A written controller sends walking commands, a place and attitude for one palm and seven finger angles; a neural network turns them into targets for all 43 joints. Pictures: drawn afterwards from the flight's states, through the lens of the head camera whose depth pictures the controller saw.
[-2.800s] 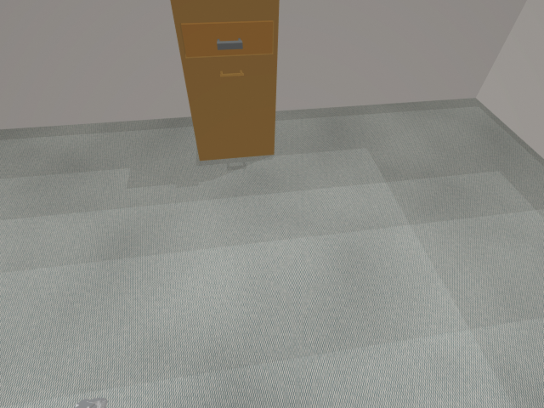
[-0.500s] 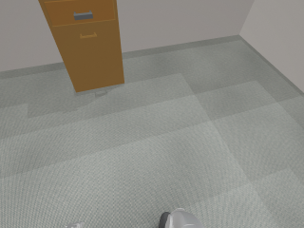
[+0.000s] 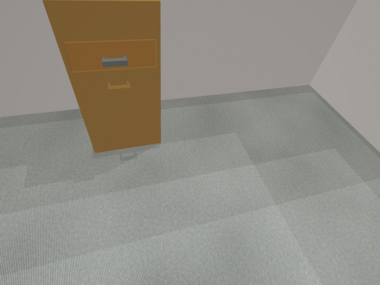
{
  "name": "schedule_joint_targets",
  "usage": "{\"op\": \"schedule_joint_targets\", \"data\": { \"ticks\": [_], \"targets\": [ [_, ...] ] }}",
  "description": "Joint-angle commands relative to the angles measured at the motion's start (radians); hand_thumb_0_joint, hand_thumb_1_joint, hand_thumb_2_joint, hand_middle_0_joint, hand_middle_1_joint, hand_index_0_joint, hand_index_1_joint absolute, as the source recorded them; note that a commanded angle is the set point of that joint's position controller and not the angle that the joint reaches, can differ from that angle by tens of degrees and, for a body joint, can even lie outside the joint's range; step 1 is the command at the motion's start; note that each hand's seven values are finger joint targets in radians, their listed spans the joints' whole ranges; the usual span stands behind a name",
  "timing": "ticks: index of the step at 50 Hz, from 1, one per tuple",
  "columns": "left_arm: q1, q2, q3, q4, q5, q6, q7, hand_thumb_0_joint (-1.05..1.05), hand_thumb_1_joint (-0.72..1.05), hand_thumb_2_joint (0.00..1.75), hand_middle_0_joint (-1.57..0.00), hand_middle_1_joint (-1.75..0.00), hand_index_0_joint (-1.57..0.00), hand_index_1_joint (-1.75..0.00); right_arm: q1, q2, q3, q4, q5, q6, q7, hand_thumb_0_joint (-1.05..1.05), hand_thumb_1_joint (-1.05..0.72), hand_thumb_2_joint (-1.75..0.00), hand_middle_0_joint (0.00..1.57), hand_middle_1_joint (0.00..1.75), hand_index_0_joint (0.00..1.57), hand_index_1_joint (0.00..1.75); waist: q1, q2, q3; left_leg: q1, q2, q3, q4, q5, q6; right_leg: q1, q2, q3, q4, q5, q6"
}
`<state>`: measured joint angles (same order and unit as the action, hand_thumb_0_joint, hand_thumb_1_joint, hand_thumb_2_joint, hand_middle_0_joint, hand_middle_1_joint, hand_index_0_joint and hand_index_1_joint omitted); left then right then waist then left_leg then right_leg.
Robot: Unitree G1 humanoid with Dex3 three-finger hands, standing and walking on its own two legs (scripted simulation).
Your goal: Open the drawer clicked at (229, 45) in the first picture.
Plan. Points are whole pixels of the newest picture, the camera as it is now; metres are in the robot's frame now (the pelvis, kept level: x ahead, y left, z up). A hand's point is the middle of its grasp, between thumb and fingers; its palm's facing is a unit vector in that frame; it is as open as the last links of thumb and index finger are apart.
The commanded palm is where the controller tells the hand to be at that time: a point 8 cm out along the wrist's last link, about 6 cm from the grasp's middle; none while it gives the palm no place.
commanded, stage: walk to a spot facing it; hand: left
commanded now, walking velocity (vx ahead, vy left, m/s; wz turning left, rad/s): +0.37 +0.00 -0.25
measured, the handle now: (114, 59) +1.01 +0.41 -0.09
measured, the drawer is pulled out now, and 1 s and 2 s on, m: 0.00 0.00 0.00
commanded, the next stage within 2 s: turn to face it in 0.38 s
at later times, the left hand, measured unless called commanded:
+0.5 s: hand (158, 207) +0.35 +0.11 -0.16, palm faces -0.12 -0.97 -0.21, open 7.4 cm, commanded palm none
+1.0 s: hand (143, 197) +0.39 +0.16 -0.18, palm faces +0.14 -0.97 -0.20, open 7.4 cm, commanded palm none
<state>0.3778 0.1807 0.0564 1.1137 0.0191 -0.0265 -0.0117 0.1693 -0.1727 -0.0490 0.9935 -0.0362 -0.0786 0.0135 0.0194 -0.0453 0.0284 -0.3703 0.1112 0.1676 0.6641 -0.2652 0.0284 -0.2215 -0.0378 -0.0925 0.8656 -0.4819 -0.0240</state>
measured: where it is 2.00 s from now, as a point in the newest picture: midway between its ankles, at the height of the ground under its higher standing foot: (191, 248)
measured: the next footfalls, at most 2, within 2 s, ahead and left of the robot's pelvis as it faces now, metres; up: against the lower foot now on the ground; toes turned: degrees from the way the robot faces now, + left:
right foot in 0.42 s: +0.33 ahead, -0.16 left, +0.00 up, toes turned -16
left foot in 0.86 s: +0.45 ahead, +0.06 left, +0.00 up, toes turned +11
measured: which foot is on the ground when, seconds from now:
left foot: down 0.00-0.40, up 0.42-0.84, down 0.86-1.00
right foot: up 0.00-0.40, down 0.42-0.86, up 0.88-1.00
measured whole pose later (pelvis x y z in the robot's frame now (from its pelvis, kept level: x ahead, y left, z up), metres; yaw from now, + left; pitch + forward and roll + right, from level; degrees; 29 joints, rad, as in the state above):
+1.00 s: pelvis +0.35 -0.04 +0.00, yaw +5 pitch -1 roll -1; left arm 0.21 0.22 0.08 1.00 0.01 0.05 0.01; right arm 0.17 -0.19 -0.04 0.95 -0.02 0.01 0.00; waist -0.01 -0.04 0.08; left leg -0.38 0.02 0.10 0.61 -0.22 0.06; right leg -0.43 -0.09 -0.08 1.11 -0.48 0.06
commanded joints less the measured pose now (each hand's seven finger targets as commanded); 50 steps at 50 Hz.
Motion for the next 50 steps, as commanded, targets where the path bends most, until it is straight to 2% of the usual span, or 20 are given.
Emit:
{"op": "schedule_joint_targets", "data": {
  "ticks": [1,5,15,18,19,20,21,22,24,26,28,31,37,40,41,42,43,44,46,50],
  "targets": [
    [-0.122,0.052,0.018,-0.111,0.007,-0.035,-0.007,0.00,0.90,0.90,-0.20,-0.30,-0.20,-0.30,0.257,-0.135,-0.024,0.043,0.004,-0.001,-0.032,0.00,-0.90,-0.90,0.20,0.30,0.20,0.30,-0.085,0.153,0.047,0.308,0.323,-0.412,-0.464,-0.073,0.115,-0.497,-0.082,0.091,0.427,0.122,-0.008],
    [-0.064,0.006,0.018,-0.086,0.013,0.002,-0.012,0.00,0.90,0.90,-0.20,-0.30,-0.20,-0.30,0.213,-0.071,-0.017,0.057,0.011,-0.023,-0.040,0.00,-0.90,-0.90,0.20,0.30,0.20,0.30,-0.021,0.140,0.034,0.258,0.226,-0.141,-0.477,0.163,0.084,-0.423,-0.099,0.070,0.313,0.246,0.025],
    [-0.269,0.005,0.012,-0.154,0.008,0.004,-0.022,0.00,0.90,0.90,-0.20,-0.30,-0.20,-0.30,0.304,-0.101,-0.024,0.120,0.004,-0.004,-0.033,0.00,-0.90,-0.90,0.20,0.30,0.20,0.30,-0.058,0.171,0.095,0.362,0.221,0.027,-0.437,0.326,0.072,-0.332,-0.055,-0.044,-0.183,0.304,0.002],
    [-0.105,0.045,0.024,-0.106,0.014,-0.012,-0.017,0.00,0.90,0.90,-0.20,-0.30,-0.20,-0.30,0.275,-0.123,-0.026,0.123,0.008,0.005,-0.035,0.00,-0.90,-0.90,0.20,0.30,0.20,0.30,0.031,0.152,0.018,0.348,0.203,0.085,-0.178,0.597,0.040,-0.064,0.019,-0.095,-0.281,0.279,-0.040],
    [0.045,0.091,0.040,-0.058,0.019,-0.025,-0.011,0.00,0.90,0.90,-0.20,-0.30,-0.20,-0.30,0.265,-0.120,-0.024,0.119,0.016,0.005,-0.030,0.00,-0.90,-0.90,0.20,0.30,0.20,0.30,0.101,0.090,-0.073,0.247,0.156,0.112,0.044,0.578,0.007,0.169,0.023,-0.077,-0.326,0.335,-0.058],
    [0.153,0.208,0.068,-0.032,0.020,-0.036,0.005,0.00,0.90,0.90,-0.20,-0.30,-0.20,-0.30,0.308,-0.060,-0.013,0.100,0.030,0.003,-0.019,0.00,-0.90,-0.90,0.20,0.30,0.20,0.30,0.131,-0.153,-0.197,-0.023,0.063,0.133,0.362,0.188,-0.031,0.429,-0.219,0.233,-0.383,0.369,-0.130],
    [0.211,0.274,0.074,-0.018,-0.004,-0.032,0.012,0.00,0.90,0.90,-0.20,-0.30,-0.20,-0.30,0.265,-0.029,-0.005,0.061,0.035,0.005,-0.024,0.00,-0.90,-0.90,0.20,0.30,0.20,0.30,0.118,-0.199,-0.215,-0.197,-0.047,0.020,0.635,-0.321,-0.051,0.461,-0.411,0.571,-0.522,0.527,-0.231],
    [0.135,0.271,0.071,-0.036,-0.011,-0.029,0.018,0.00,0.90,0.90,-0.20,-0.30,-0.20,-0.30,0.214,-0.039,-0.012,0.058,0.036,0.012,-0.025,0.00,-0.90,-0.90,0.20,0.30,0.20,0.30,0.107,-0.130,-0.191,-0.219,0.001,-0.099,0.722,-0.279,-0.037,0.348,-0.415,0.560,-0.569,0.402,-0.240],
    [-0.048,0.156,0.036,-0.082,-0.008,-0.030,0.025,0.00,0.90,0.90,-0.20,-0.30,-0.20,-0.30,0.167,-0.038,-0.014,0.060,0.019,0.025,-0.025,0.00,-0.90,-0.90,0.20,0.30,0.20,0.30,0.031,-0.031,-0.021,-0.214,0.070,-0.147,0.683,-0.115,-0.037,0.073,-0.340,0.384,-0.613,0.310,-0.177],
    [-0.123,0.093,0.013,-0.096,0.001,-0.042,0.032,0.00,0.90,0.90,-0.20,-0.30,-0.20,-0.30,0.251,0.003,-0.004,0.101,0.012,0.051,-0.026,0.00,-0.90,-0.90,0.20,0.30,0.20,0.30,-0.042,-0.007,-0.007,-0.118,0.069,-0.141,0.572,-0.053,-0.049,-0.055,-0.284,0.170,-0.628,0.461,-0.122],
    [-0.129,0.065,0.006,-0.094,0.005,-0.048,0.035,0.00,0.90,0.90,-0.20,-0.30,-0.20,-0.30,0.289,0.019,0.000,0.111,0.013,0.070,-0.027,0.00,-0.90,-0.90,0.20,0.30,0.20,0.30,-0.067,-0.036,-0.024,-0.079,0.056,-0.130,0.464,-0.054,-0.063,-0.076,-0.268,0.073,-0.614,0.589,-0.114],
    [-0.142,0.079,0.001,-0.100,0.001,-0.040,0.036,0.00,0.90,0.90,-0.20,-0.30,-0.20,-0.30,0.246,0.029,0.005,0.083,0.020,0.080,-0.019,0.00,-0.90,-0.90,0.20,0.30,0.20,0.30,-0.063,-0.039,-0.010,-0.069,0.033,-0.101,0.315,-0.016,-0.070,-0.057,-0.261,-0.014,-0.611,0.618,-0.107],
    [-0.113,0.137,0.021,-0.112,0.004,-0.009,0.042,0.00,0.90,0.90,-0.20,-0.30,-0.20,-0.30,0.057,-0.021,-0.001,-0.014,0.018,0.086,0.000,0.00,-0.90,-0.90,0.20,0.30,0.20,0.30,-0.007,-0.079,0.042,-0.068,0.009,-0.049,0.107,-0.030,-0.062,0.032,-0.312,-0.044,-0.529,0.625,-0.090],
    [-0.124,0.165,0.034,-0.134,0.002,0.007,0.042,0.00,0.90,0.90,-0.20,-0.30,-0.20,-0.30,0.082,-0.066,-0.009,-0.038,0.014,0.090,0.003,0.00,-0.90,-0.90,0.20,0.30,0.20,0.30,-0.035,-0.027,0.006,0.040,-0.018,-0.032,-0.028,0.031,-0.046,0.056,-0.303,-0.088,-0.373,0.645,-0.053],
    [-0.126,0.165,0.037,-0.146,-0.004,0.012,0.041,0.00,0.90,0.90,-0.20,-0.30,-0.20,-0.30,0.155,-0.107,-0.020,-0.028,0.010,0.085,0.001,0.00,-0.90,-0.90,0.20,0.30,0.20,0.30,-0.072,0.058,-0.047,0.172,-0.014,-0.060,-0.133,0.197,-0.029,0.011,-0.269,-0.124,-0.214,0.601,-0.013],
    [-0.100,0.124,0.035,-0.175,-0.017,0.018,0.035,0.00,0.90,0.90,-0.20,-0.30,-0.20,-0.30,0.216,-0.208,-0.041,-0.038,-0.001,0.076,-0.006,0.00,-0.90,-0.90,0.20,0.30,0.20,0.30,-0.089,0.322,-0.101,0.315,0.183,-0.361,-0.226,0.554,0.085,-0.176,-0.139,-0.166,0.028,0.291,0.072],
    [-0.132,0.102,0.020,-0.219,-0.015,0.020,0.037,0.00,0.90,0.90,-0.20,-0.30,-0.20,-0.30,0.264,-0.277,-0.051,-0.030,0.010,0.081,-0.013,0.00,-0.90,-0.90,0.20,0.30,0.20,0.30,-0.105,0.414,-0.129,0.326,0.345,-0.559,-0.311,0.707,0.215,-0.266,-0.042,-0.086,0.264,-0.229,0.094],
    [-0.168,0.110,0.021,-0.231,-0.006,0.031,0.042,0.00,0.90,0.90,-0.20,-0.30,-0.20,-0.30,0.237,-0.271,-0.052,-0.031,0.015,0.081,-0.021,0.00,-0.90,-0.90,0.20,0.30,0.20,0.30,-0.100,0.283,-0.159,0.311,0.331,-0.566,-0.326,0.474,0.224,-0.316,-0.049,0.024,0.342,-0.200,0.084],
    [-0.214,0.110,0.031,-0.225,-0.003,0.034,0.035,0.00,0.90,0.90,-0.20,-0.30,-0.20,-0.30,0.104,-0.225,-0.045,-0.077,0.012,0.081,-0.028,0.00,-0.90,-0.90,0.20,0.30,0.20,0.30,-0.069,0.225,-0.066,0.166,0.251,-0.502,-0.361,0.215,0.177,-0.352,-0.084,0.073,0.349,-0.057,0.090],
    [-0.133,0.100,0.032,-0.196,-0.003,0.049,0.027,0.00,0.90,0.90,-0.20,-0.30,-0.20,-0.30,0.024,-0.202,-0.037,-0.107,0.015,0.073,-0.029,0.00,-0.90,-0.90,0.20,0.30,0.20,0.30,-0.028,0.187,-0.094,0.146,0.139,-0.349,-0.363,0.225,0.130,-0.261,-0.064,0.059,0.203,0.059,0.098]
  ]
}}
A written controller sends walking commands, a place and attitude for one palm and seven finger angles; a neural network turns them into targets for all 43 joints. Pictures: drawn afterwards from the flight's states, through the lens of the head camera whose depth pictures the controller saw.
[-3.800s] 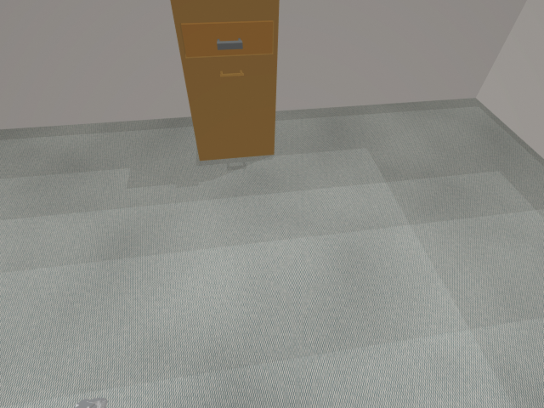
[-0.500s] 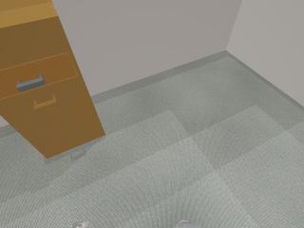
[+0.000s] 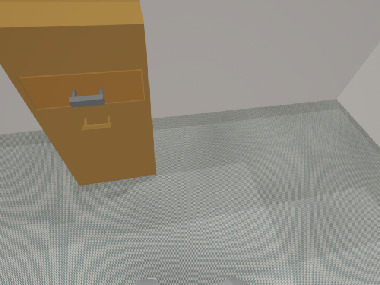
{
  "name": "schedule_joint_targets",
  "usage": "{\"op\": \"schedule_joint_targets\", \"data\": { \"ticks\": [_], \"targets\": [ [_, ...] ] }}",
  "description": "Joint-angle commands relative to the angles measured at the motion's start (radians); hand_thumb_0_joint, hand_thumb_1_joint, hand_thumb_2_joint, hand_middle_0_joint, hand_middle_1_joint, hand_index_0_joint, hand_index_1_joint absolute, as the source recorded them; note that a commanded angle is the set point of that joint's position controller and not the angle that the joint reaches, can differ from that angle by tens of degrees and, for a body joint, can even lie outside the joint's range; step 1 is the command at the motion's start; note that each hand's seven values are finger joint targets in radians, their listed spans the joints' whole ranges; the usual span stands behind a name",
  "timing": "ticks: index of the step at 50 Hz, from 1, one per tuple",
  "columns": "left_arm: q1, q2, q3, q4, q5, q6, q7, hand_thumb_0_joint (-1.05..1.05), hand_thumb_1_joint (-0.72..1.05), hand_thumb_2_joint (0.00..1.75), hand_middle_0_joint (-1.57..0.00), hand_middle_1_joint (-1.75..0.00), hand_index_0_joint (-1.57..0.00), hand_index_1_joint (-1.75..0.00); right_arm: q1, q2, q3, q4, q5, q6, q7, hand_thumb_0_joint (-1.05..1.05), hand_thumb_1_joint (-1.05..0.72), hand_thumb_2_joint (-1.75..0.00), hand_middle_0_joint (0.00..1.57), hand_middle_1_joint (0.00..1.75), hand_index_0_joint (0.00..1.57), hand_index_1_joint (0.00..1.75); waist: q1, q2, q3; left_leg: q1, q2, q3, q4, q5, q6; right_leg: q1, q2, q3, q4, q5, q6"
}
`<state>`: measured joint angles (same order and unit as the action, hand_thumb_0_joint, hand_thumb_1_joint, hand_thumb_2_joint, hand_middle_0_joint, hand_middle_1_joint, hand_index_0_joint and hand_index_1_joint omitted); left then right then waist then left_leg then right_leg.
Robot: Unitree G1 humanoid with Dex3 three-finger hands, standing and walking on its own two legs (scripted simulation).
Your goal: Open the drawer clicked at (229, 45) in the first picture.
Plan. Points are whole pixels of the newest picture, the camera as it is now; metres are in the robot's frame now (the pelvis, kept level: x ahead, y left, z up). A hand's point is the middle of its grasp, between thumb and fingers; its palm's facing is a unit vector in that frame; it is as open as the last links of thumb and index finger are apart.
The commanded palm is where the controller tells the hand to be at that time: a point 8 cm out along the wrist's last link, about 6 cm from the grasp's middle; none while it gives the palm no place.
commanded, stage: turn to face it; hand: left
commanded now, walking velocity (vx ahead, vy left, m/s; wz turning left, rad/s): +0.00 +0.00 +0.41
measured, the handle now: (87, 96) +0.69 +0.39 -0.09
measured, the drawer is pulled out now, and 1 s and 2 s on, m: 0.00 0.00 0.00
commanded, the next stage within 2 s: take the last steps up to it in 0.34 s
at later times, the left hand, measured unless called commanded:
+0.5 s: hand out of the picture +0.03 +0.14 -0.14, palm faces +0.23 -0.94 -0.25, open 7.4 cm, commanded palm none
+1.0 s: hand out of the picture +0.10 +0.19 -0.16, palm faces +0.28 -0.94 -0.21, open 7.4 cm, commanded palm none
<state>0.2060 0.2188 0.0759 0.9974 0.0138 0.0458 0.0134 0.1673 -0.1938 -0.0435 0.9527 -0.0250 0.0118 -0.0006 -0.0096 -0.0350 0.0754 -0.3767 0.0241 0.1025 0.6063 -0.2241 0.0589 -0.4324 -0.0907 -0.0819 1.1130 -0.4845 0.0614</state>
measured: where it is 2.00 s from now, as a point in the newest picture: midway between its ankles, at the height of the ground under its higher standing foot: (173, 271)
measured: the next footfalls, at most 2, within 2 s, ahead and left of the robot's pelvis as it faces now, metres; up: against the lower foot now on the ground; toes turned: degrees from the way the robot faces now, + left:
right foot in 0.28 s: +0.08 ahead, -0.16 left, +0.00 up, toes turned +2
left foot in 0.68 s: +0.00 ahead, +0.09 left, +0.00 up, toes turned +20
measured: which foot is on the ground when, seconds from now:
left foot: down 0.00-0.28, up 0.30-0.66, down 0.68-1.00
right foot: up 0.00-0.26, down 0.28-0.68, up 0.70-1.00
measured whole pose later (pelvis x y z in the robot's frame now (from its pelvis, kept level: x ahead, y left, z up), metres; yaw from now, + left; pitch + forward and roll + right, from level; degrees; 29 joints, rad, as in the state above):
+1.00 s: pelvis +0.10 -0.01 +0.00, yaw +15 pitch -1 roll +1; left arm 0.21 0.18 0.05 1.03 0.02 0.00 -0.02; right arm 0.37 -0.15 -0.03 1.12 -0.03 -0.03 -0.01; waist -0.01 0.01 0.06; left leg 0.00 0.01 0.08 0.41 -0.40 0.00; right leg -0.40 -0.09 -0.13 0.66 -0.29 0.01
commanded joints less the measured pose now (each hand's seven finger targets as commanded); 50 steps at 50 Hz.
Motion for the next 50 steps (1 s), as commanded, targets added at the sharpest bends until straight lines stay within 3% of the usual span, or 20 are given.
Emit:
{"op": "schedule_joint_targets", "data": {
  "ticks": [1,7,11,12,13,14,15,18,22,27,31,32,33,34,35,37,41,47,49,50],
  "targets": [
    [0.040,0.059,0.012,-0.084,0.002,-0.019,0.003,0.00,0.90,0.90,-0.20,-0.30,-0.20,-0.30,0.026,-0.188,-0.046,-0.069,0.003,-0.014,-0.013,0.00,-0.90,-0.90,0.20,0.30,0.20,0.30,-0.002,0.172,-0.146,0.154,0.230,-0.289,-0.309,0.158,0.106,-0.040,-0.006,0.044,-0.075,0.058,0.015],
    [0.011,0.044,0.005,-0.125,0.001,-0.022,0.008,0.00,0.90,0.90,-0.20,-0.30,-0.20,-0.30,0.034,-0.198,-0.064,-0.071,-0.003,0.003,-0.007,0.00,-0.90,-0.90,0.20,0.30,0.20,0.30,-0.022,0.186,-0.136,0.175,0.221,-0.329,-0.278,0.203,0.116,0.021,0.035,0.028,-0.288,0.043,0.011],
    [0.098,0.056,0.005,-0.112,-0.004,-0.035,0.015,0.00,0.90,0.90,-0.20,-0.30,-0.20,-0.30,-0.005,-0.188,-0.066,-0.084,0.003,0.011,-0.002,0.00,-0.90,-0.90,0.20,0.30,0.20,0.30,0.023,0.184,-0.142,0.091,0.179,-0.324,-0.203,0.225,0.076,0.208,0.059,0.015,-0.553,0.185,0.000],
    [0.133,0.078,0.008,-0.105,-0.001,-0.042,0.018,0.00,0.90,0.90,-0.20,-0.30,-0.20,-0.30,-0.018,-0.168,-0.063,-0.090,0.010,0.011,0.001,0.00,-0.90,-0.90,0.20,0.30,0.20,0.30,0.044,0.127,-0.141,0.026,0.137,-0.292,-0.139,0.144,0.034,0.296,0.030,0.035,-0.690,0.268,-0.006],
    [0.139,0.151,0.018,-0.111,0.014,-0.052,0.025,0.00,0.90,0.90,-0.20,-0.30,-0.20,-0.30,-0.001,-0.107,-0.055,-0.101,0.020,0.014,0.007,0.00,-0.90,-0.90,0.20,0.30,0.20,0.30,0.043,-0.085,-0.129,-0.125,0.029,-0.192,0.038,-0.051,-0.036,0.373,-0.159,0.244,-0.827,0.240,-0.063],
    [0.111,0.230,0.030,-0.134,0.020,-0.051,0.024,0.00,0.90,0.90,-0.20,-0.30,-0.20,-0.30,-0.024,-0.074,-0.048,-0.133,0.016,0.018,0.009,0.00,-0.90,-0.90,0.20,0.30,0.20,0.30,0.048,-0.269,-0.081,-0.196,-0.067,-0.100,0.254,-0.313,-0.085,0.283,-0.373,0.433,-0.890,0.298,-0.182],
    [0.087,0.214,0.029,-0.145,0.013,-0.050,0.028,0.00,0.90,0.90,-0.20,-0.30,-0.20,-0.30,-0.032,-0.126,-0.060,-0.127,0.006,0.037,0.007,0.00,-0.90,-0.90,0.20,0.30,0.20,0.30,0.049,-0.228,-0.072,-0.153,-0.028,-0.163,0.416,-0.323,-0.078,0.155,-0.385,0.411,-0.903,0.232,-0.217],
    [-0.029,0.142,0.007,-0.159,0.014,-0.053,0.023,0.00,0.90,0.90,-0.20,-0.30,-0.20,-0.30,0.013,-0.102,-0.058,-0.067,0.003,0.044,0.016,0.00,-0.90,-0.90,0.20,0.30,0.20,0.30,-0.016,-0.116,0.010,-0.167,0.001,-0.138,0.589,-0.168,-0.091,0.118,-0.230,0.186,-0.838,0.330,-0.175],
    [0.067,0.144,0.007,-0.118,0.018,-0.060,0.024,0.00,0.90,0.90,-0.20,-0.30,-0.20,-0.30,-0.019,-0.077,-0.039,-0.059,0.011,0.034,0.012,0.00,-0.90,-0.90,0.20,0.30,0.20,0.30,0.031,-0.128,-0.064,-0.112,0.001,-0.081,0.373,-0.220,-0.117,0.288,-0.222,0.111,-0.762,0.631,-0.193],
    [0.176,0.179,0.019,-0.038,0.021,-0.068,0.011,0.00,0.90,0.90,-0.20,-0.30,-0.20,-0.30,-0.072,-0.065,-0.021,-0.066,0.010,0.014,0.019,0.00,-0.90,-0.90,0.20,0.30,0.20,0.30,0.088,-0.155,-0.080,-0.059,0.002,-0.032,0.148,-0.252,-0.097,0.376,-0.268,0.166,-0.801,0.421,-0.202],
    [0.122,0.173,0.020,-0.016,0.014,-0.067,0.002,0.00,0.90,0.90,-0.20,-0.30,-0.20,-0.30,0.050,-0.068,-0.014,-0.018,0.008,-0.010,0.017,0.00,-0.90,-0.90,0.20,0.30,0.20,0.30,0.022,-0.123,-0.075,0.193,-0.011,0.026,-0.141,-0.129,-0.070,0.229,-0.220,0.095,-0.751,0.182,-0.148],
    [0.101,0.143,0.013,-0.024,0.005,-0.061,-0.002,0.00,0.90,0.90,-0.20,-0.30,-0.20,-0.30,0.117,-0.100,-0.018,0.005,0.008,-0.021,0.011,0.00,-0.90,-0.90,0.20,0.30,0.20,0.30,-0.013,-0.010,-0.082,0.344,0.020,-0.027,-0.244,-0.096,-0.053,0.105,-0.166,0.031,-0.658,0.111,-0.103],
    [0.083,0.080,0.003,-0.048,0.000,-0.057,-0.011,0.00,0.90,0.90,-0.20,-0.30,-0.20,-0.30,0.195,-0.184,-0.039,0.028,-0.004,-0.026,0.003,0.00,-0.90,-0.90,0.20,0.30,0.20,0.30,-0.048,0.254,-0.085,0.468,0.219,-0.296,-0.306,-0.150,0.024,-0.093,-0.047,-0.080,-0.440,0.019,-0.044],
    [0.013,0.040,-0.014,-0.089,0.008,-0.062,-0.015,0.00,0.90,0.90,-0.20,-0.30,-0.20,-0.30,0.279,-0.239,-0.047,0.044,-0.005,-0.023,-0.004,0.00,-0.90,-0.90,0.20,0.30,0.20,0.30,-0.084,0.348,-0.034,0.475,0.361,-0.478,-0.397,-0.129,0.123,-0.246,0.019,-0.097,-0.243,-0.110,-0.029],
    [-0.053,0.055,-0.014,-0.102,0.018,-0.063,-0.011,0.00,0.90,0.90,-0.20,-0.30,-0.20,-0.30,0.293,-0.220,-0.043,0.061,-0.005,-0.026,-0.012,0.00,-0.90,-0.90,0.20,0.30,0.20,0.30,-0.096,0.306,-0.006,0.422,0.372,-0.493,-0.415,-0.181,0.157,-0.274,-0.006,-0.020,-0.124,-0.111,-0.044],
    [-0.068,0.055,-0.009,-0.075,0.012,-0.069,-0.025,0.00,0.90,0.90,-0.20,-0.30,-0.20,-0.30,0.219,-0.149,-0.021,0.054,-0.001,-0.039,-0.022,0.00,-0.90,-0.90,0.20,0.30,0.20,0.30,-0.056,0.245,0.073,0.341,0.303,-0.390,-0.421,-0.099,0.146,-0.285,-0.041,0.034,-0.037,0.028,-0.050],
    [0.023,0.029,-0.023,-0.020,0.007,-0.064,-0.034,0.00,0.90,0.90,-0.20,-0.30,-0.20,-0.30,0.165,-0.130,-0.013,0.059,0.005,-0.063,-0.024,0.00,-0.90,-0.90,0.20,0.30,0.20,0.30,0.006,0.167,0.021,0.308,0.230,-0.203,-0.397,0.161,0.125,-0.138,-0.041,0.003,-0.165,0.128,-0.029],
    [-0.027,0.009,-0.023,-0.038,0.007,-0.073,-0.035,0.00,0.90,0.90,-0.20,-0.30,-0.20,-0.30,0.220,-0.125,-0.019,0.118,0.000,-0.062,-0.022,0.00,-0.90,-0.90,0.20,0.30,0.20,0.30,-0.002,0.158,0.050,0.269,0.223,-0.168,-0.338,0.194,0.107,0.021,0.014,-0.054,-0.432,0.189,-0.044],
    [0.068,0.020,-0.012,-0.004,0.011,-0.081,-0.032,0.00,0.90,0.90,-0.20,-0.30,-0.20,-0.30,0.208,-0.116,-0.017,0.128,0.003,-0.060,-0.023,0.00,-0.90,-0.90,0.20,0.30,0.20,0.30,0.047,0.115,0.028,0.207,0.185,-0.130,-0.221,0.203,0.073,0.199,0.050,-0.079,-0.548,0.259,-0.059],
    [0.170,0.062,0.000,0.025,0.013,-0.090,-0.028,0.00,0.90,0.90,-0.20,-0.30,-0.20,-0.30,0.208,-0.099,-0.015,0.129,0.011,-0.065,-0.020,0.00,-0.90,-0.90,0.20,0.30,0.20,0.30,0.095,0.036,-0.020,0.126,0.140,-0.097,-0.073,0.210,0.048,0.371,0.031,-0.027,-0.605,0.278,-0.080]
  ]
}}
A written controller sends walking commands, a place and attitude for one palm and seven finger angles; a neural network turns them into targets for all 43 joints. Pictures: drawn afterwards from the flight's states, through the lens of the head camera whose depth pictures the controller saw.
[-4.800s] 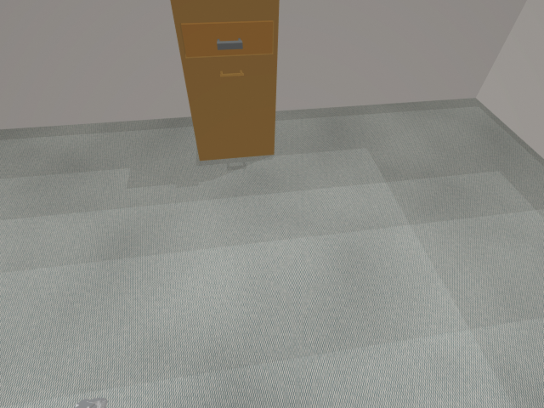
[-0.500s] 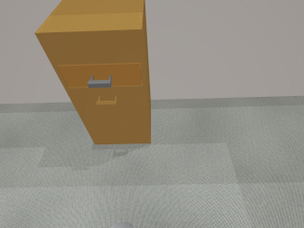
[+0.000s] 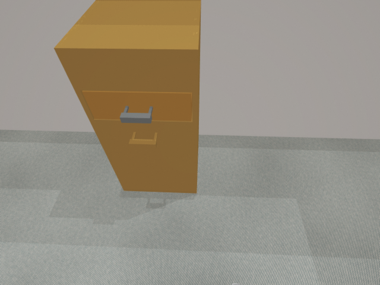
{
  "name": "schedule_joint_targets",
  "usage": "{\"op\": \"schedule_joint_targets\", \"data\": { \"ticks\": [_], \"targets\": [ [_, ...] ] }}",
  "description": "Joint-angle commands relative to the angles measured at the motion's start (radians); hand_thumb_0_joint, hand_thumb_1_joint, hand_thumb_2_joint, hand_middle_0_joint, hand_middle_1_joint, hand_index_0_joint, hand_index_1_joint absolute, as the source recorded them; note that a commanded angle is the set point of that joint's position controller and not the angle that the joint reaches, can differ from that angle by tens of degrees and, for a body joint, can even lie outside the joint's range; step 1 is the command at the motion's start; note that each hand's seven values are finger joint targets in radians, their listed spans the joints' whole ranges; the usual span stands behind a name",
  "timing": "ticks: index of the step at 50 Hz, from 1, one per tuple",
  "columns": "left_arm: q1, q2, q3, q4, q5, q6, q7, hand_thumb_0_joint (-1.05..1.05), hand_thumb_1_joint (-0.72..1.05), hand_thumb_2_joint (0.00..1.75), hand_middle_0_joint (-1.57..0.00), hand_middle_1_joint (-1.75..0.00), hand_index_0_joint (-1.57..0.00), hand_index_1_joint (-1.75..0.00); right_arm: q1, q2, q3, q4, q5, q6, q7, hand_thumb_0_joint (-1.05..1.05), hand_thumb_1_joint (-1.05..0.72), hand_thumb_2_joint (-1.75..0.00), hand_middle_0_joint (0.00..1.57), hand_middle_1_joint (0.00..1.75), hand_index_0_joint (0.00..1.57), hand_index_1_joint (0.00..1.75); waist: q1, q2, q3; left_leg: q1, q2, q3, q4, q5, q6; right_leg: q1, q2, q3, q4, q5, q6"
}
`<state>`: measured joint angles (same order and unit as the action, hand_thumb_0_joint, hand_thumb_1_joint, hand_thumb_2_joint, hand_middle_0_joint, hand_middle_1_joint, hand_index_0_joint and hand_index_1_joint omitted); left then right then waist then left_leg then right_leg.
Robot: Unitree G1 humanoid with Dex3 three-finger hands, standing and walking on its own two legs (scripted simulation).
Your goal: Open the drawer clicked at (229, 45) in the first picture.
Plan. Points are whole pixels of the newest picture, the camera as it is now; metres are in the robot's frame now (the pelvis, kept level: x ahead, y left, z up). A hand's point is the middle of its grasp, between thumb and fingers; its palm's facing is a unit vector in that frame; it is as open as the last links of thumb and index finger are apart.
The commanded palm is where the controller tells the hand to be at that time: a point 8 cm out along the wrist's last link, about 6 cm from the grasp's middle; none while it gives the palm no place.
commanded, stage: take the last steps up to it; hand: left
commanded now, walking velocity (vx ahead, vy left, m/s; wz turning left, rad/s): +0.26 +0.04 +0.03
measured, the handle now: (137, 113) +0.68 +0.23 -0.10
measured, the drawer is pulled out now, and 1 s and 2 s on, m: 0.00 0.00 0.00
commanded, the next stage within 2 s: come to a stop and stand still in 0.34 s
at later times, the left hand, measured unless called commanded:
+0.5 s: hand out of the picture +0.11 +0.20 -0.18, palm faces +0.10 -0.98 -0.14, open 7.4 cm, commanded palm none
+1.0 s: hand (132, 230) +0.28 +0.18 -0.14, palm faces +0.01 -0.95 -0.31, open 7.4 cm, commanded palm none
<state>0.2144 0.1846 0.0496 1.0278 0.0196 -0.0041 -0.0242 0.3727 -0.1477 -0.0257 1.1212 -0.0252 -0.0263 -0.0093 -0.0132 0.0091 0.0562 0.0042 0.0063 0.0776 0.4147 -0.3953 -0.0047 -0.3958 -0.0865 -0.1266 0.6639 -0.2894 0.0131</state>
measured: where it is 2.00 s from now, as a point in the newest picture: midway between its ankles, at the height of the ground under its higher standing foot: outside the picture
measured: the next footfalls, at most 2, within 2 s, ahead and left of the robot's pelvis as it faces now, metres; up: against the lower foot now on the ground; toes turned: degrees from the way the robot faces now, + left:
right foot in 0.02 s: +0.12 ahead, -0.11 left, +0.00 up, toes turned -8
left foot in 0.44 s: +0.24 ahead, +0.14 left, +0.00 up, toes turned +9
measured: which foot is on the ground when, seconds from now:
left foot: down 0.00-0.04, up 0.06-0.42, down 0.44-0.88, up 0.90-1.00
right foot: up 0.00-0.00, down 0.02-0.44, up 0.46-0.86, down 0.88-1.00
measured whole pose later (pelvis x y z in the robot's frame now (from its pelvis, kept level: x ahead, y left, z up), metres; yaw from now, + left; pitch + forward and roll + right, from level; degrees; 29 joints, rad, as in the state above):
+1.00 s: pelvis +0.19 -0.02 +0.00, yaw -1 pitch -1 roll +2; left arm 0.15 0.17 0.04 0.98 0.02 0.02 0.03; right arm 0.16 -0.22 -0.07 1.03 -0.01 0.07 -0.02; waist -0.02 0.06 0.09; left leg -0.38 0.02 0.01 0.96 -0.49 -0.03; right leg -0.28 -0.04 -0.08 0.58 -0.30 -0.04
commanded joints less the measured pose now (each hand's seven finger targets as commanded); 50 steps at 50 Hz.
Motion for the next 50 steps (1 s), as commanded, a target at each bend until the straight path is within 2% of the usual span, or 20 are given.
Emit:
{"op": "schedule_joint_targets", "data": {
  "ticks": [1,2,3,5,8,11,16,20,21,22,23,27,32,37,42,43,44,45,46,50],
  "targets": [
    [0.297,0.173,0.045,0.032,0.016,-0.053,0.020,0.00,0.90,0.90,-0.20,-0.30,-0.20,-0.30,0.006,-0.103,-0.026,-0.055,0.020,-0.035,-0.004,0.00,-0.90,-0.90,0.20,0.30,0.20,0.30,0.149,-0.188,-0.080,-0.422,0.061,0.021,0.393,0.205,0.062,0.520,-0.177,0.283,-0.239,0.031,-0.106],
    [0.382,0.255,0.059,0.049,0.003,-0.054,0.027,0.00,0.90,0.90,-0.20,-0.30,-0.20,-0.30,0.007,-0.091,-0.025,-0.089,0.020,-0.035,0.000,0.00,-0.90,-0.90,0.20,0.30,0.20,0.30,0.150,-0.338,-0.138,-0.563,-0.011,0.019,0.670,-0.193,0.043,0.567,-0.375,0.609,-0.410,0.017,-0.208],
    [0.334,0.239,0.058,0.044,-0.006,-0.055,0.033,0.00,0.90,0.90,-0.20,-0.30,-0.20,-0.30,-0.060,-0.110,-0.031,-0.097,0.016,-0.026,0.001,0.00,-0.90,-0.90,0.20,0.30,0.20,0.30,0.152,-0.298,-0.102,-0.598,0.032,-0.085,0.806,-0.170,0.048,0.474,-0.384,0.655,-0.464,-0.083,-0.229],
    [0.164,0.144,0.037,0.001,-0.002,-0.051,0.046,0.00,0.90,0.90,-0.20,-0.30,-0.20,-0.30,-0.098,-0.092,-0.038,-0.095,0.009,-0.016,0.010,0.00,-0.90,-0.90,0.20,0.30,0.20,0.30,0.074,-0.068,0.032,-0.612,0.110,-0.114,0.833,-0.002,0.045,0.258,-0.334,0.476,-0.481,-0.186,-0.207],
    [0.099,0.074,0.018,-0.011,0.009,-0.065,0.048,0.00,0.90,0.90,-0.20,-0.30,-0.20,-0.30,-0.024,-0.037,-0.027,-0.069,-0.001,0.008,0.018,0.00,-0.90,-0.90,0.20,0.30,0.20,0.30,0.006,-0.103,0.033,-0.483,0.121,-0.052,0.661,0.081,0.005,0.113,-0.229,0.209,-0.492,0.046,-0.151],
    [0.115,0.096,0.018,0.003,0.007,-0.067,0.041,0.00,0.90,0.90,-0.20,-0.30,-0.20,-0.30,-0.040,-0.020,-0.022,-0.078,0.003,0.013,0.025,0.00,-0.90,-0.90,0.20,0.30,0.20,0.30,0.008,-0.103,0.018,-0.450,0.106,-0.002,0.475,0.117,-0.008,0.140,-0.195,0.131,-0.489,0.148,-0.158],
    [0.147,0.126,0.024,0.028,0.008,-0.061,0.036,0.00,0.90,0.90,-0.20,-0.30,-0.20,-0.30,-0.131,-0.044,-0.024,-0.123,0.006,-0.002,0.032,0.00,-0.90,-0.90,0.20,0.30,0.20,0.30,0.035,-0.145,0.022,-0.411,0.082,0.026,0.290,0.138,-0.003,0.195,-0.200,0.125,-0.452,0.146,-0.159],
    [0.126,0.111,0.025,0.034,0.004,-0.041,0.037,0.00,0.90,0.90,-0.20,-0.30,-0.20,-0.30,-0.046,-0.078,-0.026,-0.100,0.005,-0.017,0.023,0.00,-0.90,-0.90,0.20,0.30,0.20,0.30,-0.020,-0.058,0.015,-0.144,0.052,0.051,0.090,0.205,0.001,0.079,-0.139,0.079,-0.315,0.015,-0.111],
    [0.130,0.078,0.018,0.027,0.003,-0.034,0.035,0.00,0.90,0.90,-0.20,-0.30,-0.20,-0.30,0.036,-0.128,-0.034,-0.076,0.001,-0.024,0.016,0.00,-0.90,-0.90,0.20,0.30,0.20,0.30,-0.050,0.077,-0.007,-0.049,0.110,-0.038,0.017,0.185,0.018,0.020,-0.076,0.041,-0.158,-0.045,-0.087],
    [0.148,0.023,0.010,0.008,-0.004,-0.032,0.030,0.00,0.90,0.90,-0.20,-0.30,-0.20,-0.30,0.112,-0.212,-0.050,-0.068,-0.012,-0.026,0.005,0.00,-0.90,-0.90,0.20,0.30,0.20,0.30,-0.064,0.273,-0.031,0.015,0.303,-0.291,-0.100,0.202,0.102,-0.099,0.035,-0.053,0.087,-0.191,-0.039],
    [0.145,0.014,0.002,-0.010,-0.001,-0.033,0.035,0.00,0.90,0.90,-0.20,-0.30,-0.20,-0.30,0.114,-0.237,-0.049,-0.073,-0.007,-0.012,-0.004,0.00,-0.90,-0.90,0.20,0.30,0.20,0.30,-0.054,0.278,-0.046,-0.036,0.397,-0.419,-0.182,0.217,0.168,-0.123,0.065,-0.005,0.252,-0.343,-0.033],
    [0.157,0.000,-0.016,0.059,-0.014,-0.008,0.049,0.00,0.90,0.90,-0.20,-0.30,-0.20,-0.30,-0.132,-0.123,0.000,-0.104,0.005,-0.014,-0.036,0.00,-0.90,-0.90,0.20,0.30,0.20,0.30,0.031,0.112,-0.034,-0.187,0.322,-0.179,-0.127,0.778,0.164,0.042,-0.024,0.116,0.207,-0.187,0.005],
    [0.110,0.055,0.008,0.009,-0.002,0.040,0.053,0.00,0.90,0.90,-0.20,-0.30,-0.20,-0.30,-0.113,-0.196,-0.044,-0.090,0.011,0.021,-0.052,0.00,-0.90,-0.90,0.20,0.30,0.20,0.30,0.003,0.117,-0.086,-0.061,0.350,-0.122,-0.058,1.048,0.183,-0.009,0.019,0.093,0.231,-0.156,0.015],
    [0.055,0.057,0.025,-0.049,-0.004,0.056,0.051,0.00,0.90,0.90,-0.20,-0.30,-0.20,-0.30,-0.175,-0.201,-0.063,-0.119,-0.001,0.039,-0.045,0.00,-0.90,-0.90,0.20,0.30,0.20,0.30,0.011,0.161,-0.078,-0.122,0.334,-0.084,-0.039,0.891,0.169,-0.001,0.033,0.111,0.237,-0.148,0.006],
    [0.098,0.075,0.026,-0.055,-0.002,0.029,0.050,0.00,0.90,0.90,-0.20,-0.30,-0.20,-0.30,-0.198,-0.200,-0.071,-0.133,0.002,0.049,-0.023,0.00,-0.90,-0.90,0.20,0.30,0.20,0.30,0.045,0.139,-0.098,-0.183,0.256,-0.053,0.060,0.600,0.088,0.195,0.040,0.053,-0.156,0.114,0.001],
    [0.108,0.123,0.029,-0.053,0.005,0.014,0.053,0.00,0.90,0.90,-0.20,-0.30,-0.20,-0.30,-0.172,-0.164,-0.067,-0.133,0.009,0.049,-0.015,0.00,-0.90,-0.90,0.20,0.30,0.20,0.30,0.046,0.017,-0.119,-0.219,0.176,-0.001,0.167,0.400,0.027,0.258,-0.033,0.128,-0.278,0.319,-0.004],
    [0.077,0.215,0.039,-0.062,0.015,0.001,0.062,0.00,0.90,0.90,-0.20,-0.30,-0.20,-0.30,-0.133,-0.087,-0.053,-0.151,0.016,0.049,-0.006,0.00,-0.90,-0.90,0.20,0.30,0.20,0.30,0.020,-0.257,-0.112,-0.391,0.040,0.063,0.312,-0.032,-0.027,0.323,-0.247,0.359,-0.297,0.628,-0.082],
    [0.103,0.226,0.036,-0.074,0.006,0.004,0.059,0.00,0.90,0.90,-0.20,-0.30,-0.20,-0.30,-0.154,-0.101,-0.054,-0.163,0.017,0.068,-0.011,0.00,-0.90,-0.90,0.20,0.30,0.20,0.30,0.056,-0.209,-0.121,-0.355,0.020,-0.039,0.451,-0.219,-0.022,0.236,-0.337,0.372,-0.311,0.775,-0.173],
    [0.070,0.224,0.040,-0.071,0.006,0.003,0.064,0.00,0.90,0.90,-0.20,-0.30,-0.20,-0.30,-0.165,-0.092,-0.054,-0.162,0.014,0.083,-0.017,0.00,-0.90,-0.90,0.20,0.30,0.20,0.30,0.041,-0.252,-0.114,-0.380,0.016,-0.096,0.557,-0.232,-0.017,0.206,-0.322,0.380,-0.313,0.748,-0.199],
    [-0.021,0.181,0.040,-0.100,0.001,0.005,0.072,0.00,0.90,0.90,-0.20,-0.30,-0.20,-0.30,-0.145,-0.135,-0.061,-0.132,0.010,0.085,-0.005,0.00,-0.90,-0.90,0.20,0.30,0.20,0.30,0.026,-0.124,-0.080,-0.477,0.020,-0.128,0.735,-0.039,-0.041,0.260,-0.245,0.269,-0.291,0.650,-0.182]
  ]
}}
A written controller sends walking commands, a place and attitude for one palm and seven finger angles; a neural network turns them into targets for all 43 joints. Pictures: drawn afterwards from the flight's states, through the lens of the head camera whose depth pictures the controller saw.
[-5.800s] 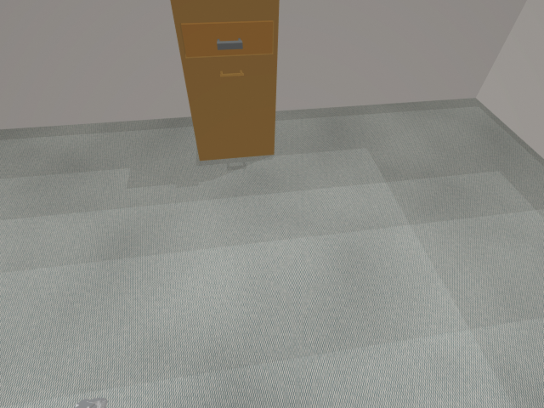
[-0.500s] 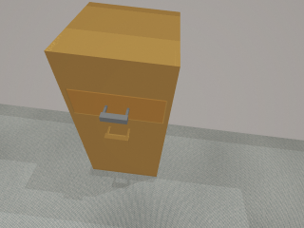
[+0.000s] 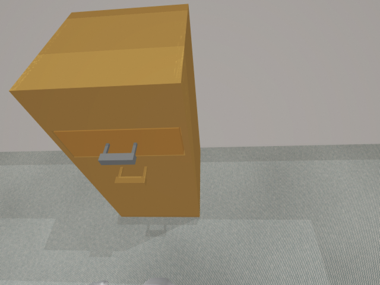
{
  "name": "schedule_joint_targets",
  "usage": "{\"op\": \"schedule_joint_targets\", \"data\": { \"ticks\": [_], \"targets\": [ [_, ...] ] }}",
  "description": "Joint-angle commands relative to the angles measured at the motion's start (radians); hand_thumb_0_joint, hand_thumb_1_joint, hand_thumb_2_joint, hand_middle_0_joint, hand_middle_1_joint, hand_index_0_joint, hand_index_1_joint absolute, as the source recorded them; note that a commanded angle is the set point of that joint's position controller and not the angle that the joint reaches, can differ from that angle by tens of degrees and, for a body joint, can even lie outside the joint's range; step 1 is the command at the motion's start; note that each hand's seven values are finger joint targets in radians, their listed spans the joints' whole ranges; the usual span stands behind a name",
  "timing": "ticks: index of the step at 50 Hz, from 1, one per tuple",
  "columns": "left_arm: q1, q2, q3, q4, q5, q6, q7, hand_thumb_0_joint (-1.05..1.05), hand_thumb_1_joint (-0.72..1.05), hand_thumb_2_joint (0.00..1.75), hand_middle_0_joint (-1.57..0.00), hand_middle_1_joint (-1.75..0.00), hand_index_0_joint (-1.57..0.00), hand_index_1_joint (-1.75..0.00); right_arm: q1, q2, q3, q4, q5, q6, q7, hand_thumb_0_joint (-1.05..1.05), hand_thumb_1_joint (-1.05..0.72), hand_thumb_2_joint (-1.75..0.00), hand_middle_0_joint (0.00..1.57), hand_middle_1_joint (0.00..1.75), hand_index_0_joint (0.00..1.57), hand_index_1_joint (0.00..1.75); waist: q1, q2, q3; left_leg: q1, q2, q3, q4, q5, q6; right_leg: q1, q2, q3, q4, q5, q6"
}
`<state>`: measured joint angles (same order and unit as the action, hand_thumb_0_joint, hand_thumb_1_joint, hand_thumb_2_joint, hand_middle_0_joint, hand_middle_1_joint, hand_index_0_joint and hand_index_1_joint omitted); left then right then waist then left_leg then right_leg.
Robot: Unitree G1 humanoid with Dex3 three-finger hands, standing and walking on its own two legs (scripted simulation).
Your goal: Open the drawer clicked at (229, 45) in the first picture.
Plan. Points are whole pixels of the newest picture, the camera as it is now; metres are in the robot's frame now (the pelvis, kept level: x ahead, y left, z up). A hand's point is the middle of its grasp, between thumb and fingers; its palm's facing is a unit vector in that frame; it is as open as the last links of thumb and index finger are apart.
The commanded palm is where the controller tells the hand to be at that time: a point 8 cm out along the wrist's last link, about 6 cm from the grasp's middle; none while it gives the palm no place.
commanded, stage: come to a stop and stand still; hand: left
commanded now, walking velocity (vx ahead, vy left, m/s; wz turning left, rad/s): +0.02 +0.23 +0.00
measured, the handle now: (119, 152) +0.49 +0.26 -0.10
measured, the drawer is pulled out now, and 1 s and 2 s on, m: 0.00 0.00 0.00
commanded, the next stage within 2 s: look again from close up in 0.70 s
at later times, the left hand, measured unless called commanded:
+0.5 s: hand out of the picture -0.06 +0.24 -0.17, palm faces +0.12 -0.97 -0.23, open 7.4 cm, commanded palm none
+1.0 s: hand out of the picture -0.01 +0.24 -0.17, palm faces +0.03 -0.97 -0.23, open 7.3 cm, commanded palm none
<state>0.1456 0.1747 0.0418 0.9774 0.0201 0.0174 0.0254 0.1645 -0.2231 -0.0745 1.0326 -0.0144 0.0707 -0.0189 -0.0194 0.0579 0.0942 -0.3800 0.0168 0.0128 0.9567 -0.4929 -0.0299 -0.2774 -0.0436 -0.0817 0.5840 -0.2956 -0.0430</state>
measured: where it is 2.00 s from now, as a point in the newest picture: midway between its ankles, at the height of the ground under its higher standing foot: outside the picture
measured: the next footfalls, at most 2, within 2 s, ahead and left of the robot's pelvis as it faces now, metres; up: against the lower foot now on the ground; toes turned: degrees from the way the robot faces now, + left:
left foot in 0.42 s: -0.04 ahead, +0.17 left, +0.00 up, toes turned +4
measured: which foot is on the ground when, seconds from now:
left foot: up 0.00-0.40, down 0.42-1.00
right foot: down 0.00-1.00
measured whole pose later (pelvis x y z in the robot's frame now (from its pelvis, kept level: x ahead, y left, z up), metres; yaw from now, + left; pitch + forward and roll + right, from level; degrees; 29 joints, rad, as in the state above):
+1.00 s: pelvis -0.04 +0.05 +0.00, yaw +1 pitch -1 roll +0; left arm 0.28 0.20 0.01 1.03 0.01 -0.01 0.03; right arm 0.30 -0.19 -0.01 1.03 -0.02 -0.01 -0.03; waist -0.02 0.00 0.00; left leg -0.19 0.02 0.02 0.55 -0.34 -0.01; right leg -0.22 -0.02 -0.05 0.54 -0.31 0.00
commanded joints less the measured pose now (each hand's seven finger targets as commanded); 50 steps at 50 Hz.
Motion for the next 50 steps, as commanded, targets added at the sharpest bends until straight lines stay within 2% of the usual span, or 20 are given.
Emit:
{"op": "schedule_joint_targets", "data": {
  "ticks": [1,5,14,18,19,21,22,23,26,28,30,32,34,39,40,41,42,43,46,50],
  "targets": [
    [0.057,0.197,0.048,-0.053,0.000,-0.020,0.023,0.00,0.90,0.90,-0.20,-0.30,-0.20,-0.30,0.060,-0.062,-0.010,-0.047,-0.003,-0.011,0.008,0.00,-0.90,-0.90,0.20,0.30,0.20,0.30,0.039,-0.181,-0.124,-0.104,0.008,-0.065,0.194,0.086,-0.023,0.161,-0.287,0.215,-0.215,0.648,-0.119],
    [0.113,0.197,0.052,-0.031,0.000,-0.023,0.025,0.00,0.90,0.90,-0.20,-0.30,-0.20,-0.30,0.026,-0.067,-0.008,-0.066,-0.005,-0.007,0.013,0.00,-0.90,-0.90,0.20,0.30,0.20,0.30,0.069,-0.186,-0.132,-0.120,0.013,-0.068,0.142,0.102,-0.039,0.205,-0.305,0.245,-0.245,0.528,-0.128],
    [0.128,0.217,0.053,-0.013,0.016,-0.012,0.006,0.00,0.90,0.90,-0.20,-0.30,-0.20,-0.30,0.024,-0.047,0.013,-0.075,0.003,-0.030,0.020,0.00,-0.90,-0.90,0.20,0.30,0.20,0.30,0.080,-0.254,-0.111,0.043,0.000,0.010,-0.223,0.065,-0.007,0.113,-0.250,0.258,-0.341,0.121,-0.113],
    [0.082,0.205,0.048,0.009,0.006,-0.001,0.005,0.00,0.90,0.90,-0.20,-0.30,-0.20,-0.30,0.148,-0.029,0.026,-0.028,0.005,-0.049,0.010,0.00,-0.90,-0.90,0.20,0.30,0.20,0.30,0.016,-0.232,-0.119,0.254,-0.011,0.051,-0.516,0.219,0.013,-0.009,-0.191,0.208,-0.310,-0.022,-0.052],
    [0.076,0.179,0.040,0.013,-0.001,0.003,0.003,0.00,0.90,0.90,-0.20,-0.30,-0.20,-0.30,0.178,-0.039,0.030,-0.013,0.005,-0.056,0.007,0.00,-0.90,-0.90,0.20,0.30,0.20,0.30,0.004,-0.180,-0.103,0.314,0.008,0.037,-0.584,0.238,0.020,-0.081,-0.150,0.174,-0.278,-0.104,-0.018],
    [0.104,0.088,0.019,0.005,-0.010,0.012,-0.004,0.00,0.90,0.90,-0.20,-0.30,-0.20,-0.30,0.155,-0.134,0.019,-0.035,-0.011,-0.060,0.002,0.00,-0.90,-0.90,0.20,0.30,0.20,0.30,0.015,0.140,-0.035,0.161,0.232,-0.237,-0.779,-0.020,0.098,-0.142,-0.021,0.033,-0.072,-0.124,0.046],
    [0.107,0.070,0.016,0.000,-0.007,0.003,-0.007,0.00,0.90,0.90,-0.20,-0.30,-0.20,-0.30,0.105,-0.156,0.021,-0.059,-0.013,-0.056,-0.003,0.00,-0.90,-0.90,0.20,0.30,0.20,0.30,0.039,0.128,-0.010,-0.016,0.275,-0.289,-0.822,-0.085,0.134,-0.056,-0.001,0.007,0.007,-0.074,0.054],
    [0.099,0.066,0.011,0.032,0.003,0.015,-0.005,0.00,0.90,0.90,-0.20,-0.30,-0.20,-0.30,0.041,-0.127,0.028,-0.052,-0.010,-0.063,-0.005,0.00,-0.90,-0.90,0.20,0.30,0.20,0.30,0.042,0.230,0.024,-0.055,0.247,-0.271,-0.880,-0.105,0.134,-0.025,-0.008,0.027,0.076,-0.079,0.057],
    [0.159,0.071,0.003,0.078,0.002,0.010,-0.010,0.00,0.90,0.90,-0.20,-0.30,-0.20,-0.30,0.017,-0.084,0.046,-0.033,-0.003,-0.070,-0.019,0.00,-0.90,-0.90,0.20,0.30,0.20,0.30,0.066,0.165,0.017,0.033,0.190,-0.159,-0.806,0.141,0.141,-0.034,-0.015,0.058,0.139,-0.076,0.052],
    [0.169,0.056,-0.011,0.094,-0.002,-0.003,-0.008,0.00,0.90,0.90,-0.20,-0.30,-0.20,-0.30,0.057,-0.075,0.046,-0.006,-0.002,-0.076,-0.021,0.00,-0.90,-0.90,0.20,0.30,0.20,0.30,0.057,0.094,-0.003,0.135,0.171,-0.120,-0.722,0.349,0.140,-0.024,-0.014,0.051,0.017,-0.047,0.061],
    [0.192,0.070,-0.016,0.117,-0.008,-0.018,-0.003,0.00,0.90,0.90,-0.20,-0.30,-0.20,-0.30,0.102,-0.063,0.048,0.017,0.007,-0.084,-0.025,0.00,-0.90,-0.90,0.20,0.30,0.20,0.30,0.052,0.014,-0.047,0.196,0.132,-0.088,-0.613,0.541,0.106,0.060,-0.022,0.078,-0.178,0.148,0.060],
    [0.206,0.102,-0.021,0.134,-0.010,-0.030,0.005,0.00,0.90,0.90,-0.20,-0.30,-0.20,-0.30,0.135,-0.040,0.052,0.032,0.016,-0.095,-0.021,0.00,-0.90,-0.90,0.20,0.30,0.20,0.30,0.028,-0.027,-0.101,0.220,0.085,-0.052,-0.578,0.508,0.063,0.131,-0.093,0.134,-0.205,0.335,0.034],
    [0.189,0.099,-0.019,0.145,-0.013,-0.038,0.008,0.00,0.90,0.90,-0.20,-0.30,-0.20,-0.30,0.145,-0.035,0.053,0.049,0.012,-0.087,-0.021,0.00,-0.90,-0.90,0.20,0.30,0.20,0.30,0.020,-0.171,-0.129,0.244,0.081,-0.036,-0.558,0.501,0.043,0.143,-0.089,0.140,-0.182,0.424,0.019],
    [0.168,0.071,-0.023,0.148,-0.016,-0.031,0.012,0.00,0.90,0.90,-0.20,-0.30,-0.20,-0.30,0.155,-0.018,0.063,0.083,0.009,-0.090,-0.023,0.00,-0.90,-0.90,0.20,0.30,0.20,0.30,0.023,-0.078,-0.069,0.228,0.085,-0.039,-0.608,0.440,0.044,0.113,-0.070,0.127,-0.212,0.276,0.025],
    [0.141,0.234,-0.033,0.043,0.001,-0.050,0.009,0.00,0.90,0.90,-0.20,-0.30,-0.20,-0.30,0.130,-0.144,0.040,-0.030,0.000,-0.086,-0.007,0.00,-0.90,-0.90,0.20,0.30,0.20,0.30,-0.002,-0.149,0.030,0.176,0.051,-0.070,-0.603,0.358,0.039,0.050,-0.020,0.121,-0.177,0.080,0.008],
    [0.158,0.152,-0.011,0.046,-0.004,-0.051,0.016,0.00,0.90,0.90,-0.20,-0.30,-0.20,-0.30,0.115,-0.145,0.036,-0.054,-0.013,-0.109,-0.014,0.00,-0.90,-0.90,0.20,0.30,0.20,0.30,0.021,-0.022,-0.051,0.127,0.080,-0.061,-0.545,0.316,0.055,0.073,-0.054,0.131,-0.136,0.054,0.008],
    [0.161,0.177,-0.011,0.031,-0.004,-0.057,0.014,0.00,0.90,0.90,-0.20,-0.30,-0.20,-0.30,0.120,-0.113,0.035,-0.065,-0.012,-0.113,-0.018,0.00,-0.90,-0.90,0.20,0.30,0.20,0.30,0.013,0.034,-0.146,0.163,0.062,-0.070,-0.509,0.382,0.066,0.106,-0.060,0.153,-0.129,0.152,-0.009],
    [0.174,0.144,-0.011,0.027,-0.005,-0.060,0.015,0.00,0.90,0.90,-0.20,-0.30,-0.20,-0.30,0.138,-0.085,0.040,-0.068,-0.009,-0.114,-0.021,0.00,-0.90,-0.90,0.20,0.30,0.20,0.30,0.010,0.014,-0.178,0.166,0.062,-0.064,-0.485,0.410,0.066,0.119,-0.067,0.156,-0.127,0.203,-0.014],
    [0.187,0.137,-0.017,0.011,-0.008,-0.055,0.018,0.00,0.90,0.90,-0.20,-0.30,-0.20,-0.30,0.172,-0.063,0.046,-0.076,-0.007,-0.102,-0.018,0.00,-0.90,-0.90,0.20,0.30,0.20,0.30,0.006,-0.120,-0.122,0.132,0.043,-0.038,-0.456,0.374,0.061,0.120,-0.085,0.164,-0.124,0.354,-0.014],
    [0.172,0.145,-0.018,-0.019,-0.010,-0.043,0.018,0.00,0.90,0.90,-0.20,-0.30,-0.20,-0.30,0.158,-0.078,0.046,-0.076,-0.005,-0.096,-0.016,0.00,-0.90,-0.90,0.20,0.30,0.20,0.30,0.014,-0.059,-0.080,0.143,0.066,-0.044,-0.477,0.485,0.065,0.103,-0.062,0.133,-0.094,0.380,-0.004]
  ]
}}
